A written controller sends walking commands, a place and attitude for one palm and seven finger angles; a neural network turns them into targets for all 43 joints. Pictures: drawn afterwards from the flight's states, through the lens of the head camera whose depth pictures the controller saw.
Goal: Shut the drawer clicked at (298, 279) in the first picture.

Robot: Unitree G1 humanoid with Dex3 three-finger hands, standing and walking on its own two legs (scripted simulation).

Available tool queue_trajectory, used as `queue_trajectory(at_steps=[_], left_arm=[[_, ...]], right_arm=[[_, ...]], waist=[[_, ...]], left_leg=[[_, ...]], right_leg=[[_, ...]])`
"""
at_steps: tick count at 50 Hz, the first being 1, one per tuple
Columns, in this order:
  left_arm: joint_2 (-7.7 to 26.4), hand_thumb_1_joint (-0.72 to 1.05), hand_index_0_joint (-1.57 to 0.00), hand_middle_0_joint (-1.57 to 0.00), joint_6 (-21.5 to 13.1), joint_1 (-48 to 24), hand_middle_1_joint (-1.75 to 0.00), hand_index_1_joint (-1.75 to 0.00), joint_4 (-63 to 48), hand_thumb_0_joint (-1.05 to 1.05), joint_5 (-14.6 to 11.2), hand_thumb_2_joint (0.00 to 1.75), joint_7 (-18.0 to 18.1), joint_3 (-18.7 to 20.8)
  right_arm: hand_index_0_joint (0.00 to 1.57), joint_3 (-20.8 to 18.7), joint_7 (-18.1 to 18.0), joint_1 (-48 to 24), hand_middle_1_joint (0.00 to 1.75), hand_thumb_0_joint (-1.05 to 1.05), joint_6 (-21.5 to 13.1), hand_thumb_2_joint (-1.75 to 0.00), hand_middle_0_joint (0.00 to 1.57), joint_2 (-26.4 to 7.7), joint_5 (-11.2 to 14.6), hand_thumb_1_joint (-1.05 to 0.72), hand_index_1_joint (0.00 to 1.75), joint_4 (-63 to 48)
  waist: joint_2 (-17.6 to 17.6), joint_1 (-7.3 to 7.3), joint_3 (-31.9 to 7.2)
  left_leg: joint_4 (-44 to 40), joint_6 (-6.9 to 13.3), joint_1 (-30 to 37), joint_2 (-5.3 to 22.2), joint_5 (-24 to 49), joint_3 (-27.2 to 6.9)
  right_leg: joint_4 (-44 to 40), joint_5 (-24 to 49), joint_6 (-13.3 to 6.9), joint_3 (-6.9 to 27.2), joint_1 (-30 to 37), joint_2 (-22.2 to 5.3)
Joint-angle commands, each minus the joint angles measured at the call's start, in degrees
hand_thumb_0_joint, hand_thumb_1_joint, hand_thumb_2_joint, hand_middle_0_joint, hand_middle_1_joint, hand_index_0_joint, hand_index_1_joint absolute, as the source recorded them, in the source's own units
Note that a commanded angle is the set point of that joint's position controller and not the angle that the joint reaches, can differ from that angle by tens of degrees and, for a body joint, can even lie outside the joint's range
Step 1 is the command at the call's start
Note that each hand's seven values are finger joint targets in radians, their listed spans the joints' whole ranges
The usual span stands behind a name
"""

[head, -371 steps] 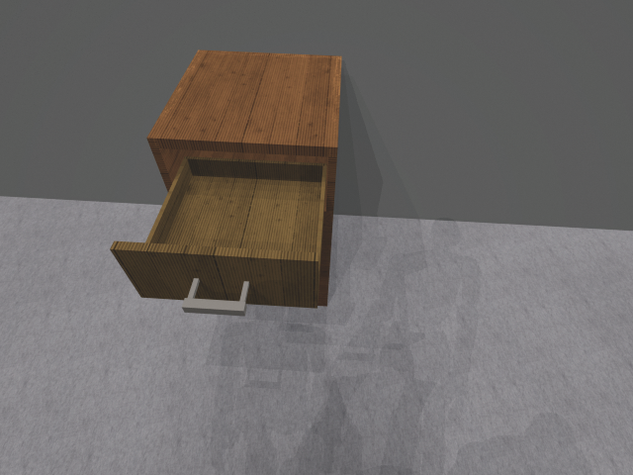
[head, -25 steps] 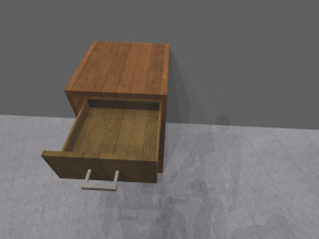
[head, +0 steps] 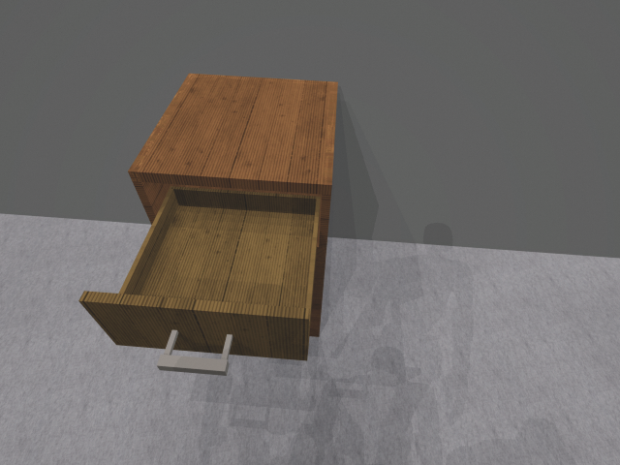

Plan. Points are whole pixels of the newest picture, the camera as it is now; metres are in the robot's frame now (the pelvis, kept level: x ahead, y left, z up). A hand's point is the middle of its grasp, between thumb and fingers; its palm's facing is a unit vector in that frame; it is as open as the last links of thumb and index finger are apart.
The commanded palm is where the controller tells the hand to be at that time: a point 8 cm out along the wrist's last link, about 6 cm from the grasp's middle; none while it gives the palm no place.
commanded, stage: come to a stop and stand still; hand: left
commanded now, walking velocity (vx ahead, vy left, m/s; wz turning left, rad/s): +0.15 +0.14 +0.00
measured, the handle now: (197, 352) +0.32 +0.23 -0.17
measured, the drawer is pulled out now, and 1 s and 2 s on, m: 0.30 0.30 0.30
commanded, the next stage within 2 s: look again from close up in 0.96 s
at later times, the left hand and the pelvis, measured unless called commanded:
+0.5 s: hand out of the picture +0.04 +0.19 -0.17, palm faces -0.01 -0.97 -0.25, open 7.3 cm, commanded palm none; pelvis +0.00 +0.00 +0.00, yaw -1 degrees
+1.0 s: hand out of the picture -0.06 +0.16 -0.17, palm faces +0.01 -0.98 -0.18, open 7.4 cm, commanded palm none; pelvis -0.05 -0.01 +0.00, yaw +0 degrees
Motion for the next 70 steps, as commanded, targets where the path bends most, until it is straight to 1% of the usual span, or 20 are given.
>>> queue_trajectory(at_steps=[1, 4, 6, 9, 11, 16, 22, 23, 24, 25, 26, 28, 30, 33, 35, 38, 42, 53, 60, 70], left_arm=[[7.7, 0.90, -0.20, -0.20, -0.8, 2.5, -0.30, -0.30, -2.0, 0.00, -0.2, 0.90, 0.5, 1.8], [5.1, 0.90, -0.20, -0.20, -1.0, 1.7, -0.30, -0.30, -1.8, 0.00, -0.3, 0.90, 0.7, 0.9], [3.4, 0.90, -0.20, -0.20, -0.8, 3.0, -0.30, -0.30, -1.0, 0.00, -0.7, 0.90, 1.4, 0.4], [4.7, 0.90, -0.20, -0.20, -0.4, 3.2, -0.30, -0.30, -0.6, 0.00, -1.0, 0.90, 1.7, 0.6], [5.1, 0.90, -0.20, -0.20, -0.1, 2.4, -0.30, -0.30, -1.2, 0.00, -1.0, 0.90, 1.8, 0.9], [5.0, 0.90, -0.20, -0.20, 0.5, 1.4, -0.30, -0.30, -2.6, 0.00, -0.9, 0.90, 1.5, 1.3], [6.7, 0.90, -0.20, -0.20, 0.0, 0.7, -0.30, -0.30, -3.3, 0.00, -0.7, 0.90, 1.4, 1.3], [8.6, 0.90, -0.20, -0.20, -0.6, -0.8, -0.30, -0.30, -3.1, 0.00, 0.5, 0.90, 3.2, 1.8], [10.5, 0.90, -0.20, -0.20, -1.2, 0.1, -0.30, -0.30, -4.1, 0.00, 0.4, 0.90, 3.0, 2.5], [9.8, 0.90, -0.20, -0.20, -1.4, 0.0, -0.30, -0.30, -4.7, 0.00, -0.4, 0.90, 2.4, 1.9], [8.8, 0.90, -0.20, -0.20, -1.6, -0.5, -0.30, -0.30, -4.5, 0.00, -0.7, 0.90, 2.0, 1.3], [8.3, 0.90, -0.20, -0.20, -1.0, -2.7, -0.30, -0.30, -5.7, 0.00, -0.7, 0.90, 1.5, 1.2], [7.9, 0.90, -0.20, -0.20, -0.8, -3.7, -0.30, -0.30, -6.1, 0.00, -0.7, 0.90, 1.2, 0.9], [8.7, 0.90, -0.20, -0.20, -0.3, -4.7, -0.30, -0.30, -6.7, 0.00, -0.4, 0.90, 0.8, 0.8], [9.1, 0.90, -0.20, -0.20, -0.1, -4.4, -0.30, -0.30, -6.8, 0.00, -0.2, 0.90, 0.6, 1.0], [9.2, 0.90, -0.20, -0.20, -0.1, -3.4, -0.30, -0.30, -6.8, 0.00, -0.3, 0.90, 0.5, 1.1], [8.5, 0.90, -0.20, -0.20, 0.0, -2.4, -0.30, -0.30, -6.5, 0.00, -0.3, 0.90, 0.3, 1.1], [5.9, 0.90, -0.20, -0.20, -0.8, 1.5, -0.30, -0.30, -2.4, 0.00, -0.6, 0.90, 0.3, 0.1], [4.8, 0.90, -0.20, -0.20, -0.9, 2.8, -0.30, -0.30, -0.9, 0.00, -0.5, 0.90, 0.5, -0.1], [4.4, 0.90, -0.20, -0.20, -0.8, 3.0, -0.30, -0.30, -0.7, 0.00, -0.4, 0.90, 0.8, -0.1]], right_arm=[[0.20, -0.6, -0.7, 4.4, 0.30, 0.00, -2.0, -0.90, 0.20, -4.2, 0.4, -0.90, 0.30, -1.7], [0.20, -0.7, -1.5, 6.9, 0.30, 0.00, -2.8, -0.90, 0.20, -5.7, 0.6, -0.90, 0.30, -0.7], [0.20, -0.6, -2.3, 6.2, 0.30, 0.00, -2.8, -0.90, 0.20, -6.3, 0.8, -0.90, 0.30, -0.8], [0.20, -0.9, -2.8, 5.1, 0.30, 0.00, -2.7, -0.90, 0.20, -6.3, 1.1, -0.90, 0.30, -1.6], [0.20, -1.4, -2.9, 5.3, 0.30, 0.00, -2.6, -0.90, 0.20, -7.0, 1.3, -0.90, 0.30, -1.7], [0.20, -1.9, -2.8, 2.7, 0.30, 0.00, -2.0, -0.90, 0.20, -6.3, 1.3, -0.90, 0.30, -2.1], [0.20, -1.6, -2.0, 0.6, 0.30, 0.00, -2.1, -0.90, 0.20, -5.5, 1.2, -0.90, 0.30, -2.1], [0.20, -3.0, -1.3, -2.1, 0.30, 0.00, -1.4, -0.90, 0.20, -10.0, 1.5, -0.90, 0.30, -6.5], [0.20, -2.6, -1.1, -2.4, 0.30, 0.00, -1.7, -0.90, 0.20, -8.8, 0.8, -0.90, 0.30, -8.6], [0.20, -2.1, -1.0, -0.9, 0.30, 0.00, -1.8, -0.90, 0.20, -5.8, 0.4, -0.90, 0.30, -7.7], [0.20, -2.0, -1.0, -0.4, 0.30, 0.00, -1.8, -0.90, 0.20, -5.7, 0.2, -0.90, 0.30, -7.6], [0.20, -2.2, -0.9, -1.4, 0.30, 0.00, -1.0, -0.90, 0.20, -6.4, 0.5, -0.90, 0.30, -8.8], [0.20, -2.2, -0.8, -1.8, 0.30, 0.00, -0.6, -0.90, 0.20, -7.1, 0.4, -0.90, 0.30, -9.1], [0.20, -2.2, -0.1, -2.7, 0.30, 0.00, 0.2, -0.90, 0.20, -7.0, 0.3, -0.90, 0.30, -9.4], [0.20, -2.1, 0.2, -1.6, 0.30, 0.00, 0.5, -0.90, 0.20, -7.1, 0.1, -0.90, 0.30, -9.0], [0.20, -2.0, 0.2, -0.4, 0.30, 0.00, 0.4, -0.90, 0.20, -6.7, 0.1, -0.90, 0.30, -8.5], [0.20, -1.8, 0.1, 0.8, 0.30, 0.00, 0.1, -0.90, 0.20, -6.5, 0.0, -0.90, 0.30, -7.4], [0.20, -0.9, -0.4, 2.6, 0.30, 0.00, -1.4, -0.90, 0.20, -5.2, 0.7, -0.90, 0.30, -3.4], [0.20, -0.8, -0.8, 2.6, 0.30, 0.00, -1.8, -0.90, 0.20, -4.8, 0.9, -0.90, 0.30, -1.8], [0.20, -0.9, -0.9, 1.9, 0.30, 0.00, -1.9, -0.90, 0.20, -4.3, 1.0, -0.90, 0.30, -0.9]], waist=[[-0.9, -0.73, 3.6], [5.0, -1.44, -0.5], [5.8, -0.26, -1.4], [3.3, -0.43, -1.3], [3.3, -0.65, -1.7], [0.0, -0.60, 0.1], [0.5, -0.58, -1.4], [-0.4, -1.53, 3.2], [4.1, -1.19, 0.8], [3.8, -1.55, -0.7], [2.0, -1.75, -4.0], [-0.3, -2.26, -4.0], [-3.8, -2.09, -1.0], [-3.7, -2.29, 6.9], [-2.9, -2.42, 9.1], [-3.7, -2.28, 8.0], [-0.4, -2.03, 6.4], [0.1, -0.96, 2.2], [0.4, -0.74, 2.5], [-0.2, -0.70, 3.9]], left_leg=[[-2.8, 2.2, -0.7, 1.9, 11.2, -0.5], [-2.7, 5.1, 6.8, 6.4, 34.8, -4.7], [-2.1, 5.9, 8.5, 8.4, 52.6, -6.4], [-2.0, 4.5, 9.7, 7.7, 59.3, -5.7], [-3.5, 4.0, 10.9, 8.0, 60.1, -6.1], [-5.7, 3.5, 9.9, 7.9, 48.0, -5.6], [-7.0, 2.7, 7.8, 5.6, 34.8, -4.0], [3.7, 0.8, 2.7, 6.8, 40.9, -2.9], [3.8, -0.7, 0.7, 4.6, 37.4, -2.0], [0.4, 0.2, 1.0, 3.7, 24.6, -2.7], [0.0, 1.0, 1.6, 3.8, 21.1, -3.0], [-1.3, 1.4, 2.0, 3.8, 14.5, -3.3], [-1.8, 1.8, 0.6, 4.1, 11.7, -3.7], [-3.7, 1.2, -2.5, 2.3, 0.2, -3.5], [-4.3, 1.3, -3.5, 2.1, -2.7, -3.9], [-3.3, 1.2, -3.2, 1.5, -2.2, -3.2], [-5.3, 1.6, -3.8, 2.2, -3.1, -4.4], [-6.4, 2.2, -1.4, 3.7, 7.2, -4.8], [-6.3, 2.4, 0.0, 4.2, 12.7, -4.7], [-7.1, 2.7, 1.2, 4.3, 15.1, -4.7]], right_leg=[[-3.5, 15.6, -4.7, 6.7, -2.7, -8.5], [3.3, 18.7, -2.6, 1.6, -4.6, -4.7], [2.4, 17.3, -1.3, 1.1, -3.2, -4.5], [2.0, 24.5, -1.0, 1.8, -1.7, -5.3], [1.7, 21.6, -0.5, 1.4, -1.4, -5.0], [-1.0, 21.7, -0.1, 2.3, -1.6, -5.3], [-3.4, 26.2, -0.5, 3.5, 1.5, -6.6], [-2.4, 32.9, 1.4, 3.6, -4.9, -6.7], [-1.3, 40.7, -0.2, 3.8, -0.1, -8.3], [0.3, 38.4, -1.9, 5.5, 0.9, -9.3], [0.1, 36.9, -2.2, 5.3, 1.8, -8.9], [-1.4, 25.9, -2.2, 5.2, 0.1, -7.6], [-2.7, 17.9, -1.9, 5.3, -2.9, -6.6], [-8.4, -3.3, -2.2, 7.9, -10.6, -6.6], [-9.7, -10.2, -2.3, 8.3, -13.5, -6.1], [-10.7, -11.9, -2.6, 9.1, -13.7, -6.6], [-9.1, -10.4, -2.3, 8.0, -12.4, -5.8], [-6.8, 4.9, -1.6, 5.8, -6.0, -5.5], [-5.8, 11.4, -1.2, 4.9, -4.4, -5.5], [-6.1, 13.1, -0.7, 4.3, -4.4, -5.7]])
